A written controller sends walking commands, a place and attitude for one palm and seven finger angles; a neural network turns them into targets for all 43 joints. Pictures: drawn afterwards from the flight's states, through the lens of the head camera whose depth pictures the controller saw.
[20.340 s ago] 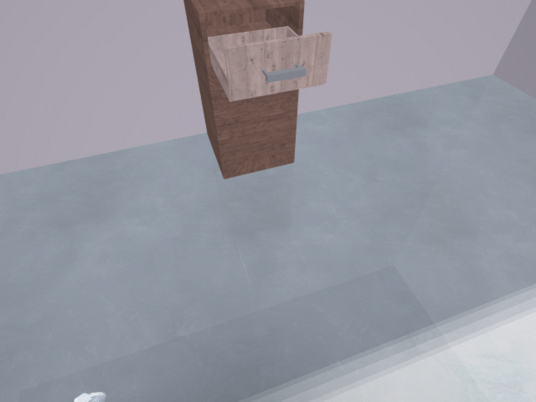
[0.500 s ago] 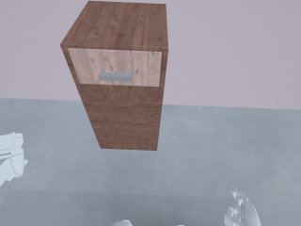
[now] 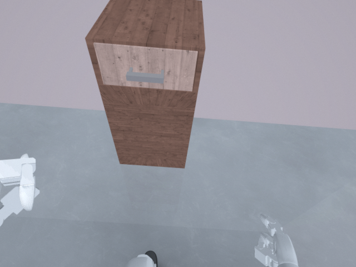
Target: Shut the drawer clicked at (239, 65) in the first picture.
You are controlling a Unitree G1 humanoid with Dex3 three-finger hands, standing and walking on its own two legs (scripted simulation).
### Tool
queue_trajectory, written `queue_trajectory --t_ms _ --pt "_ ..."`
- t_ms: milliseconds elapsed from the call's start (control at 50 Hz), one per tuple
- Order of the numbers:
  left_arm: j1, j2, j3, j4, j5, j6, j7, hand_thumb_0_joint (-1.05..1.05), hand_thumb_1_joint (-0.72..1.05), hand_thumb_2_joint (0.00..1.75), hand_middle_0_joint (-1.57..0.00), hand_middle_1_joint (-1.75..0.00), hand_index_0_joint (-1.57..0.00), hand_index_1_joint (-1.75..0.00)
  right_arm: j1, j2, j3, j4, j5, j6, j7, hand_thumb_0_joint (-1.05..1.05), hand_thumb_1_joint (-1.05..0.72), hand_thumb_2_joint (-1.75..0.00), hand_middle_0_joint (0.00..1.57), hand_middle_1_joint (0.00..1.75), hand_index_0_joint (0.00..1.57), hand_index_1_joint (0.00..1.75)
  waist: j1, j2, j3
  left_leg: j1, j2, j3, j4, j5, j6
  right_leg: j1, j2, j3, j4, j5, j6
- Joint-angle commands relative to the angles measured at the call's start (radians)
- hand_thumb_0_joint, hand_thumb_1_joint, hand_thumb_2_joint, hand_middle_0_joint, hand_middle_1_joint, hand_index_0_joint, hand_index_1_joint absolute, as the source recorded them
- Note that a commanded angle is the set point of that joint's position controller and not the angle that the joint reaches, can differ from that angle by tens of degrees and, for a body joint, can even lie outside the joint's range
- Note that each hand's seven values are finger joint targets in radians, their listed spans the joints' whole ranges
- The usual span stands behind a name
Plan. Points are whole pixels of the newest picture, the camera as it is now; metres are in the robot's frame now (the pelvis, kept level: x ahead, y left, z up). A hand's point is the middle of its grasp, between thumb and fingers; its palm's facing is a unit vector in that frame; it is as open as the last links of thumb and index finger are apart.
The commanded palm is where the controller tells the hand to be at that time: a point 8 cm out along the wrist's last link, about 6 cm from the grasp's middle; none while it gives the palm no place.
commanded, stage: stop stepping back and stand still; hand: left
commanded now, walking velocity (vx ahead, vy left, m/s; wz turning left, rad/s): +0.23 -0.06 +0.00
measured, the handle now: (146, 74) +0.76 +0.16 -0.03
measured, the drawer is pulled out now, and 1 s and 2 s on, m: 0.00 0.00 0.00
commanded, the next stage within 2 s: let the arm hang, fingers relaxed in 0.90 s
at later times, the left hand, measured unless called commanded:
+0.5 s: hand out of the picture +0.14 +0.30 +0.18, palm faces +0.39 -0.86 -0.34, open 3.2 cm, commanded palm +0.10 +0.33 +0.19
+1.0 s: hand out of the picture +0.15 +0.28 +0.17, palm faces +0.33 -0.85 -0.41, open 3.2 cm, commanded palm none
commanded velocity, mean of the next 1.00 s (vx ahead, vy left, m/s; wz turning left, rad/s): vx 0.09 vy -0.06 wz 0.00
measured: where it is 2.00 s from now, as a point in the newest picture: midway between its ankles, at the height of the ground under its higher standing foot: outside the picture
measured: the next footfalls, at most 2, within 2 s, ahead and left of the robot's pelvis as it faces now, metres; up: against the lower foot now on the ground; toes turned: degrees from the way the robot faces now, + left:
right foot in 0.32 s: +0.00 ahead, -0.06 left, +0.00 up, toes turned -3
left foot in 0.48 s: +0.04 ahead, +0.16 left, +0.00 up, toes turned -2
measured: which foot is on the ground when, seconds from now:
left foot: down 0.00-0.32, up 0.34-0.46, down 0.48-1.00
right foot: down 0.00-0.14, up 0.16-0.30, down 0.32-0.48, up 0.50-0.74, down 0.76-1.00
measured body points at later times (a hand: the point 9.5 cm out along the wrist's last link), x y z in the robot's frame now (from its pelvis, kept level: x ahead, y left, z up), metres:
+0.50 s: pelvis -0.05 +0.06 +0.00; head -0.08 +0.10 +0.44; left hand +0.12 +0.34 +0.20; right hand +0.09 -0.18 -0.07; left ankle +0.01 +0.15 -0.73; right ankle -0.05 -0.06 -0.72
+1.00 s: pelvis -0.06 +0.06 +0.00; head -0.07 +0.07 +0.45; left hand +0.13 +0.32 +0.19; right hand +0.05 -0.21 -0.08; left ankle +0.00 +0.16 -0.73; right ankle -0.09 -0.06 -0.72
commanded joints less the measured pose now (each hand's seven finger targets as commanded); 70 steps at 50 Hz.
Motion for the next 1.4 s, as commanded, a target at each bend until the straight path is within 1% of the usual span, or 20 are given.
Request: queue_trajectory --t_ms 0,60,140,240,280,320,420,460,480,660,700,720,760,860,960,980,1000,1100,1220,1380 --pt "0.030 0.160 0.145 -0.157 -0.036 0.002 0.042 0.00 0.90 0.90 -1.40 -1.60 -1.40 -1.60 -0.053 -0.140 -0.047 -0.169 0.006 -0.035 -0.029 0.00 -0.90 -0.90 0.20 0.30 0.20 0.30 -0.021 -0.036 -0.051 0.502 -0.028 -0.045 0.163 -0.244 -0.041 -0.522 -0.169 0.094 -0.302 -0.257 -0.087" --pt "-0.036 0.140 0.121 -0.151 -0.031 0.029 0.048 0.00 0.90 0.90 -1.40 -1.60 -1.40 -1.60 -0.045 -0.149 -0.035 -0.163 0.005 -0.047 -0.045 0.00 -0.90 -0.90 0.20 0.30 0.20 0.30 -0.030 0.005 0.006 0.460 -0.001 -0.101 0.041 -0.288 -0.038 -0.477 -0.114 0.023 -0.229 -0.227 -0.061" --pt "-0.109 0.134 0.111 -0.201 -0.014 0.039 0.057 0.00 0.90 0.90 -1.40 -1.60 -1.40 -1.60 -0.063 -0.176 -0.031 -0.170 -0.003 -0.085 -0.053 0.00 -0.90 -0.90 0.20 0.30 0.20 0.30 -0.002 0.298 -0.028 0.168 0.161 -0.387 -0.531 -0.866 -0.074 -0.108 0.061 -0.103 0.172 -0.197 -0.009" --pt "0.051 0.128 0.100 -0.247 -0.015 0.079 0.055 0.00 0.90 0.90 -1.40 -1.60 -1.40 -1.60 -0.038 -0.141 -0.040 -0.184 -0.013 -0.085 -0.010 0.00 -0.90 -0.90 0.20 0.30 0.20 0.30 0.027 0.209 -0.180 0.223 0.075 -0.075 -0.339 -0.524 -0.080 0.075 0.019 -0.153 -0.030 -0.137 -0.043" --pt "0.080 0.162 0.113 -0.291 -0.010 0.101 0.048 0.00 0.90 0.90 -1.40 -1.60 -1.40 -1.60 -0.021 -0.145 -0.055 -0.165 -0.013 -0.047 -0.004 0.00 -0.90 -0.90 0.20 0.30 0.20 0.30 0.006 -0.075 -0.170 0.372 -0.064 0.072 0.180 -0.326 -0.071 -0.230 -0.191 0.065 -0.306 -0.208 -0.111" --pt "-0.047 0.182 0.141 -0.292 -0.011 0.110 0.049 0.00 0.90 0.90 -1.40 -1.60 -1.40 -1.60 -0.014 -0.130 -0.045 -0.133 -0.020 -0.019 -0.002 0.00 -0.90 -0.90 0.20 0.30 0.20 0.30 -0.007 -0.202 -0.090 0.242 -0.070 -0.033 0.579 -0.303 -0.055 -0.456 -0.384 0.230 -0.369 -0.359 -0.229" --pt "-0.206 0.100 0.067 -0.098 -0.004 0.119 0.073 0.00 0.90 0.90 -1.40 -1.60 -1.40 -1.60 -0.019 -0.142 -0.010 -0.104 0.003 -0.037 -0.039 0.00 -0.90 -0.90 0.20 0.30 0.20 0.30 -0.042 0.038 0.061 0.281 0.001 -0.056 -0.019 -0.419 0.002 -0.383 -0.220 0.008 -0.076 -0.304 -0.105" --pt "-0.271 0.107 0.052 -0.194 0.012 0.084 0.073 0.00 0.90 0.90 -1.40 -1.60 -1.40 -1.60 -0.003 -0.163 -0.009 -0.137 0.007 -0.078 -0.042 0.00 -0.90 -0.90 0.20 0.30 0.20 0.30 -0.029 0.364 0.056 0.313 0.257 -0.526 -0.325 -0.519 0.099 -0.437 -0.054 -0.123 0.365 -0.165 -0.013" --pt "-0.211 0.126 0.076 -0.145 0.009 0.077 0.066 0.00 0.90 0.90 -1.40 -1.60 -1.40 -1.60 -0.007 -0.138 -0.008 -0.128 0.002 -0.091 -0.032 0.00 -0.90 -0.90 0.20 0.30 0.20 0.30 -0.030 0.233 0.006 0.277 0.288 -0.568 -0.385 -0.658 0.121 -0.394 -0.071 -0.055 0.490 -0.146 -0.012" --pt "0.050 0.130 0.101 -0.210 0.015 0.108 0.081 0.00 0.90 0.90 -1.40 -1.60 -1.40 -1.60 -0.027 -0.141 -0.017 -0.162 -0.017 -0.054 -0.003 0.00 -0.90 -0.90 0.20 0.30 0.20 0.30 0.007 0.241 -0.050 0.024 0.126 -0.141 -0.328 -0.647 0.021 0.113 -0.035 -0.226 0.043 -0.128 -0.043" --pt "0.030 0.147 0.118 -0.172 0.010 0.115 0.081 0.00 0.90 0.90 -1.40 -1.60 -1.40 -1.60 -0.015 -0.134 -0.023 -0.153 -0.015 -0.032 -0.015 0.00 -0.90 -0.90 0.20 0.30 0.20 0.30 0.001 0.069 -0.062 0.028 0.047 -0.059 -0.080 -0.505 0.007 0.152 -0.096 -0.127 -0.164 -0.085 -0.075" --pt "0.006 0.166 0.133 -0.156 0.003 0.113 0.077 0.00 0.90 0.90 -1.40 -1.60 -1.40 -1.60 -0.007 -0.122 -0.028 -0.148 -0.013 -0.019 -0.017 0.00 -0.90 -0.90 0.20 0.30 0.20 0.30 -0.006 -0.119 -0.057 -0.014 -0.019 -0.008 0.178 -0.413 -0.012 0.101 -0.246 0.102 -0.263 -0.114 -0.143" --pt "-0.118 0.224 0.188 -0.191 -0.013 0.074 0.086 0.00 0.90 0.90 -1.40 -1.60 -1.40 -1.60 0.001 -0.125 -0.021 -0.121 -0.010 -0.035 -0.015 0.00 -0.90 -0.90 0.20 0.30 0.20 0.30 -0.017 -0.168 -0.082 -0.027 -0.018 -0.012 0.383 -0.320 -0.031 0.019 -0.440 0.252 -0.300 0.023 -0.226" --pt "-0.064 0.097 0.075 -0.152 -0.007 0.073 0.067 0.00 0.90 0.90 -1.40 -1.60 -1.40 -1.60 -0.034 -0.140 -0.029 -0.104 0.010 -0.060 -0.032 0.00 -0.90 -0.90 0.20 0.30 0.20 0.30 -0.022 -0.024 -0.002 0.278 -0.010 -0.018 0.009 -0.262 0.010 -0.205 -0.264 0.008 -0.114 -0.105 -0.098" --pt "-0.103 0.130 0.116 -0.202 0.027 0.034 0.065 0.00 0.90 0.90 -1.40 -1.60 -1.40 -1.60 -0.039 -0.144 -0.020 -0.113 -0.002 -0.093 -0.040 0.00 -0.90 -0.90 0.20 0.30 0.20 0.30 -0.003 0.214 0.016 0.149 0.162 -0.343 -0.304 -0.467 0.084 -0.093 -0.098 -0.123 0.134 -0.049 -0.009" --pt "-0.186 -0.084 -0.238 0.670 0.104 0.247 -0.077 0.00 0.90 0.90 -1.40 -1.60 -1.40 -1.60 -0.005 -0.336 -0.089 0.129 -0.016 -0.071 0.058 0.00 -0.90 -0.90 0.20 0.30 0.20 0.30 -0.042 0.155 0.020 0.181 0.112 -0.299 -0.031 0.037 0.093 -0.254 -0.156 -0.101 0.210 0.092 0.000" --pt "-0.127 -0.139 -0.246 0.720 0.076 0.328 -0.090 0.00 0.90 0.90 -1.36 -1.56 -1.36 -1.56 0.043 -0.218 -0.071 0.101 0.000 0.002 0.060 0.00 -0.90 -0.90 0.20 0.30 0.20 0.30 -0.009 0.104 -0.089 0.218 0.101 -0.197 0.010 0.197 0.079 -0.175 -0.158 -0.095 0.161 0.061 0.007" --pt "-0.250 -0.066 -0.282 1.007 0.076 0.328 -0.089 0.00 0.90 0.90 -1.16 -1.34 -1.16 -1.34 0.039 -0.141 -0.032 0.101 -0.017 0.069 0.052 0.00 -0.90 -0.90 0.20 0.30 0.20 0.30 0.014 -0.386 -0.078 0.086 -0.060 -0.041 0.190 -0.215 -0.008 0.014 -0.322 0.038 -0.079 0.588 -0.105" --pt "-0.332 -0.086 -0.331 1.363 0.049 0.345 -0.083 0.00 0.90 0.90 -0.92 -1.08 -0.92 -1.08 0.045 -0.145 -0.011 0.235 -0.022 0.102 0.046 0.00 -0.90 -0.90 0.20 0.30 0.20 0.30 0.008 0.162 0.015 0.227 0.034 -0.156 -0.058 0.052 0.030 -0.063 -0.175 -0.072 -0.049 0.141 -0.038" --pt "-0.269 -0.129 -0.355 1.622 0.047 0.334 -0.086 0.00 0.90 0.90 -0.60 -0.73 -0.60 -0.73 0.115 -0.110 -0.018 0.368 -0.009 0.117 0.031 0.00 -0.90 -0.90 0.20 0.30 0.20 0.30 -0.001 0.019 -0.028 0.329 0.023 -0.131 -0.130 -0.166 0.019 -0.041 -0.187 -0.070 -0.188 0.079 -0.053"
